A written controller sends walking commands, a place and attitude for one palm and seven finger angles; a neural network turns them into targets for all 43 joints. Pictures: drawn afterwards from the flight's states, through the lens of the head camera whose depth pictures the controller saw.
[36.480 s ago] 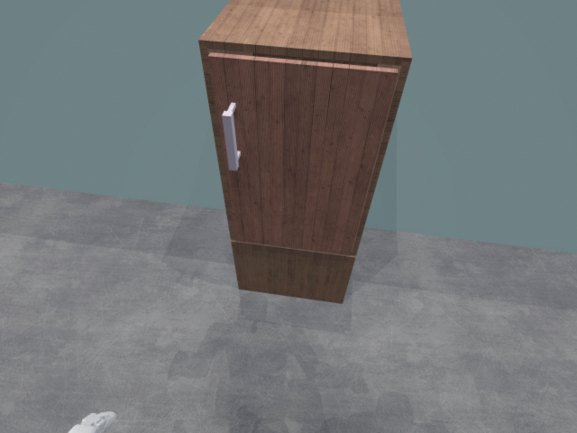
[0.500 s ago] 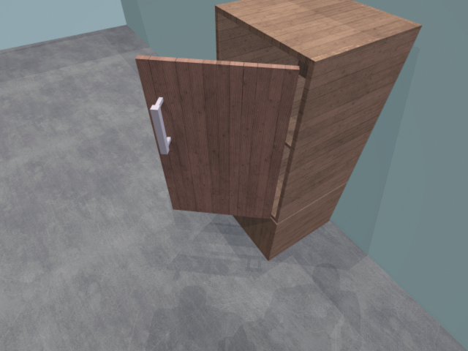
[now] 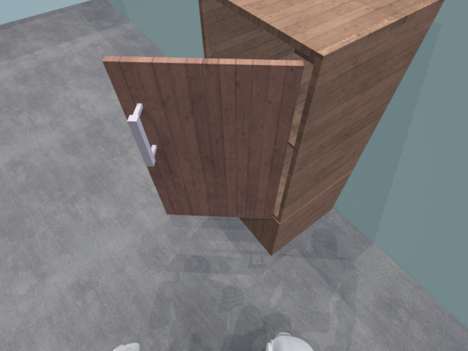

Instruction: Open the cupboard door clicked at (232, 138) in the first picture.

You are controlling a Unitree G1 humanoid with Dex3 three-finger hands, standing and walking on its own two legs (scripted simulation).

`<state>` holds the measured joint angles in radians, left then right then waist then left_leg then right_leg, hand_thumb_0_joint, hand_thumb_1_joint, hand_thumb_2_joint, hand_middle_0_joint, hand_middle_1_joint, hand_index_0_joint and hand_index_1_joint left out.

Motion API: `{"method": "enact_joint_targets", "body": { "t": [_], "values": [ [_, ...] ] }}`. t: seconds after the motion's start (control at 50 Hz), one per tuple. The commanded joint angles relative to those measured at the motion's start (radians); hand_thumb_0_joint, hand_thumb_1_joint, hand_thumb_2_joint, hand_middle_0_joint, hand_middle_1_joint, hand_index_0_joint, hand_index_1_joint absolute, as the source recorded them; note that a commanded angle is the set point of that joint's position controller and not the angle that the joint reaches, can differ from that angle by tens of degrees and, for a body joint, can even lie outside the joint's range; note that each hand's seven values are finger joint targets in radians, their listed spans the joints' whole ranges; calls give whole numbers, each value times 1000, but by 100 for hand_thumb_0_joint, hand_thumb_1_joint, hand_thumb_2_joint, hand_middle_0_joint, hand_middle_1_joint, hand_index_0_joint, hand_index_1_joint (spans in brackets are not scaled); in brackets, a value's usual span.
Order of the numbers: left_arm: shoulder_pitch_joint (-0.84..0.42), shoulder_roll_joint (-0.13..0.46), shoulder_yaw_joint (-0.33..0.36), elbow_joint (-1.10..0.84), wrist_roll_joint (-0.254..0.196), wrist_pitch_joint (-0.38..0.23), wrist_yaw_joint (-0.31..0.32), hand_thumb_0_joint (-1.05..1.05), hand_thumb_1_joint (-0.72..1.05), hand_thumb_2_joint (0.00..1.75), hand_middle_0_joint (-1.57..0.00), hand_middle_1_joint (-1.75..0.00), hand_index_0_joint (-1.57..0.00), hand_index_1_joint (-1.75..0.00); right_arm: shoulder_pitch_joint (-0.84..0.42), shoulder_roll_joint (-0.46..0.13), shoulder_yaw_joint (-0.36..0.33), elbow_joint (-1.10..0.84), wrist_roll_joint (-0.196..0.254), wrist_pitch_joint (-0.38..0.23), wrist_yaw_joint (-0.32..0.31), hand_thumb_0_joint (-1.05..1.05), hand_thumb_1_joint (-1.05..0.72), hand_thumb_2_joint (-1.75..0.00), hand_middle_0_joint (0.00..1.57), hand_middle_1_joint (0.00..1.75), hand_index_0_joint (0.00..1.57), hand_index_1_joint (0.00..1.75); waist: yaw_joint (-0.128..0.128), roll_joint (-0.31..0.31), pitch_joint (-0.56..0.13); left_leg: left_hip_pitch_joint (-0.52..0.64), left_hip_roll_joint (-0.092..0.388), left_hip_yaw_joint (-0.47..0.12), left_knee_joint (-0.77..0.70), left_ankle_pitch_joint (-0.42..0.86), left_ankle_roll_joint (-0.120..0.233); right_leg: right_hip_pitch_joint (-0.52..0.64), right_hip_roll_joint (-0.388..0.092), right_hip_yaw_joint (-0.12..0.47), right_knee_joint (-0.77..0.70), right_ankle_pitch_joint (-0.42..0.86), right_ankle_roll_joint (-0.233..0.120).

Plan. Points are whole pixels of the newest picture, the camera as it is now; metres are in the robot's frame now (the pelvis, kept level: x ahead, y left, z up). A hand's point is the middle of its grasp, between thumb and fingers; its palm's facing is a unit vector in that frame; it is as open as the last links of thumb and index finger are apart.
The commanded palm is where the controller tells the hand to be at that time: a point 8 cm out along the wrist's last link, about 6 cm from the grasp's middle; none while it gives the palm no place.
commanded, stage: come to a stop and stand still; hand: left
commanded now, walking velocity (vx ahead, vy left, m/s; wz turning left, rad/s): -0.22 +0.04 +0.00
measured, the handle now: (144, 136) +0.54 +0.22 +0.00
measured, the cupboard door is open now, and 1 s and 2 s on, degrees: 50 50 50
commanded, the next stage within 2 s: look again from close up in 1.06 s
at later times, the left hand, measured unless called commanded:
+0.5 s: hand out of the picture +0.02 +0.24 -0.17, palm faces +0.07 -0.96 -0.28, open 7.3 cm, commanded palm none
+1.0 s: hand out of the picture -0.05 +0.22 -0.17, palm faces +0.07 -0.97 -0.22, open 7.4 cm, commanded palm none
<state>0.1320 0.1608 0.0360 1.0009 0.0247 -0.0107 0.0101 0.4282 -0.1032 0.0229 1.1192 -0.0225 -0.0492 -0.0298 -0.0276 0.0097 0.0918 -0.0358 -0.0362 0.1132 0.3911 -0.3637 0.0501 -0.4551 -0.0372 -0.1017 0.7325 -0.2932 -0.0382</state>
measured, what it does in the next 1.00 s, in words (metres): steps on the spot: right foot, then left foot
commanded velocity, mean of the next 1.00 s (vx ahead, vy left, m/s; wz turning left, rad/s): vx -0.04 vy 0.02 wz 0.00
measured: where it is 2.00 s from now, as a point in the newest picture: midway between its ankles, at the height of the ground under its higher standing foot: outside the picture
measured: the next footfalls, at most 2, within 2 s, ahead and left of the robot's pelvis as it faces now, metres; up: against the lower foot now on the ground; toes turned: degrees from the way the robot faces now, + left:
right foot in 0.04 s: +0.11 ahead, -0.10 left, +0.00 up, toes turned -5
left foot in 0.42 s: +0.05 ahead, +0.15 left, +0.00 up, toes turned +2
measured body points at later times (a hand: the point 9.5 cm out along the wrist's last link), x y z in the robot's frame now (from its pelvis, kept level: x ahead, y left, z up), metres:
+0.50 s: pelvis -0.02 +0.03 -0.01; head -0.04 +0.02 +0.44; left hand +0.02 +0.29 -0.15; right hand +0.07 -0.21 -0.15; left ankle -0.01 +0.13 -0.74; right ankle +0.07 -0.09 -0.73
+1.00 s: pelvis -0.06 +0.04 -0.01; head -0.07 +0.01 +0.44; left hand -0.06 +0.27 -0.15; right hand -0.05 -0.19 -0.18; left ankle -0.01 +0.13 -0.73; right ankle +0.05 -0.07 -0.73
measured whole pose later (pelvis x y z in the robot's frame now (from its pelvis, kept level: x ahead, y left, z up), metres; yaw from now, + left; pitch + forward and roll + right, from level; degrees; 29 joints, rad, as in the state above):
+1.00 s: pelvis -0.06 +0.04 -0.01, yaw +1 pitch -4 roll +2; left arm 0.33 0.12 0.02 1.01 0.03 0.03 0.01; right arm 0.33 -0.21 -0.02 1.02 -0.02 0.05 -0.01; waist 0.01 0.03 0.04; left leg -0.28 -0.06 0.09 0.57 -0.24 0.06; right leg -0.40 0.01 0.09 0.64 -0.26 -0.02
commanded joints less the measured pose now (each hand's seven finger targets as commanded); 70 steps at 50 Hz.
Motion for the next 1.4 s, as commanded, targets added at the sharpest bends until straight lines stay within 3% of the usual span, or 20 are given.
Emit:
{"method": "enact_joint_targets", "body": {
  "t": [0.0,0.04,0.06,0.16,0.3,0.32,0.36,0.42,0.44,0.52,0.68,0.76,0.84,0.9,1.02,1.1,1.16,1.2,1.3,1.38],
  "values": [
    [222,210,41,-4,4,-40,26,0,90,90,-20,-30,-20,-30,5,-233,-72,-54,26,-15,-14,0,-90,-90,20,30,20,30,117,-60,-178,-145,181,-106,245,703,14,443,-93,116,-243,569,-44],
    [334,226,40,24,-6,-29,39,0,90,90,-20,-30,-20,-30,63,-112,-66,-68,32,9,-20,0,-90,-90,20,30,20,30,112,-192,-292,-340,2,-84,665,-289,-50,579,-457,403,-212,1313,-283],
    [282,198,32,13,-6,-25,45,0,90,90,-20,-30,-20,-30,14,-95,-65,-73,28,26,-25,0,-90,-90,20,30,20,30,98,-162,-216,-362,31,-160,718,-305,-47,462,-441,373,-249,1191,-294],
    [55,156,31,-73,2,0,42,0,90,90,-20,-30,-20,-30,1,-66,-74,-64,11,91,7,0,-90,-90,20,30,20,30,6,-139,-98,-328,61,-111,733,-100,-80,100,-271,185,-398,500,-166],
    [85,196,54,-96,16,20,32,0,90,90,-20,-30,-20,-30,-75,-77,-75,-135,7,75,16,0,-90,-90,20,30,20,30,38,-150,-117,-279,59,-63,409,-66,-82,104,-247,241,-420,87,-155],
    [131,235,39,-101,10,6,74,0,90,90,-20,-30,-20,-30,-99,-168,-99,-210,12,62,16,0,-90,-90,20,30,20,30,13,81,-303,-287,13,-21,402,-152,-110,347,-322,409,-325,599,-155],
    [113,234,34,-121,2,17,60,0,90,90,-20,-30,-20,-30,-134,-111,-84,-253,15,56,10,0,-90,-90,20,30,20,30,12,144,-283,-178,11,-33,121,15,-77,212,-240,282,-233,252,-130],
    [88,109,4,-125,-10,41,35,0,90,90,-20,-30,-20,-30,-112,-227,-90,-291,-2,58,8,0,-90,-90,20,30,20,30,8,214,-48,-308,286,-332,-114,94,41,45,2,32,-87,-145,29],
    [109,102,8,-123,-9,42,32,0,90,90,-20,-30,-20,-30,-167,-245,-88,-319,-9,65,8,0,-90,-90,20,30,20,30,33,79,16,-406,308,-314,-129,56,84,91,18,45,-52,-107,22],
    [189,93,-1,-75,6,45,15,0,90,90,-20,-30,-20,-30,-246,-220,-70,-319,-3,62,13,0,-90,-90,20,30,20,30,62,74,85,-499,200,-248,-151,-166,50,160,19,83,-59,15,20],
    [203,144,2,-82,3,19,14,0,90,90,-20,-30,-20,-30,-137,-210,-69,-273,0,66,21,0,-90,-90,20,30,20,30,15,-184,11,-315,73,-186,4,-220,13,24,-40,300,-361,-322,-15],
    [158,148,15,-85,-6,16,14,0,90,90,-20,-30,-20,-30,-45,-181,-67,-217,-6,64,17,0,-90,-90,20,30,20,30,-33,-102,-42,-159,45,-165,57,-115,4,-88,-46,327,-381,-315,-28],
    [231,98,16,-49,0,27,8,0,90,90,-20,-30,-20,-30,-155,-217,-72,-219,-2,49,11,0,-90,-90,20,30,20,30,43,107,-36,-420,191,-311,-184,-308,43,163,54,158,-80,-52,11],
    [302,70,12,-18,8,30,5,0,90,90,-20,-30,-20,-30,-225,-214,-69,-222,2,50,11,0,-90,-90,20,30,20,30,92,63,-35,-541,191,-288,-169,-305,60,280,51,167,-23,-23,12],
    [192,128,15,-41,-5,10,16,0,90,90,-20,-30,-20,-30,-63,-147,-65,-158,-1,72,12,0,-90,-90,20,30,20,30,-12,-208,21,-259,6,-132,207,-90,-21,-84,-122,503,-509,-501,-78],
    [64,140,39,-69,-7,17,27,0,90,90,-20,-30,-20,-30,94,-113,-67,-90,3,68,8,0,-90,-90,20,30,20,30,-83,-184,-67,-24,1,-108,249,12,-25,-194,-105,370,-510,-379,-56],
    [151,77,23,-51,-14,16,15,0,90,90,-20,-30,-20,-30,-5,-154,-62,-122,-12,28,1,0,-90,-90,20,30,20,30,1,135,14,-275,180,-371,-177,-186,32,7,49,216,-181,-105,-2],
    [199,61,22,-23,1,20,8,0,90,90,-20,-30,-20,-30,-148,-168,-62,-155,-1,23,-10,0,-90,-90,20,30,20,30,70,218,5,-443,240,-393,-245,-217,69,177,40,151,-48,0,8],
    [195,56,5,0,-2,6,3,0,90,90,-20,-30,-20,-30,-135,-151,-52,-145,3,25,-10,0,-90,-90,20,30,20,30,58,-29,42,-415,152,-288,-128,-107,36,229,7,236,-268,44,-5],
    [169,90,-2,-2,-8,-4,9,0,90,90,-20,-30,-20,-30,-74,-153,-52,-118,3,22,0,0,-90,-90,20,30,20,30,20,-7,-11,-302,124,-267,-120,-128,3,166,-20,258,-337,-76,-14]
  ]
}}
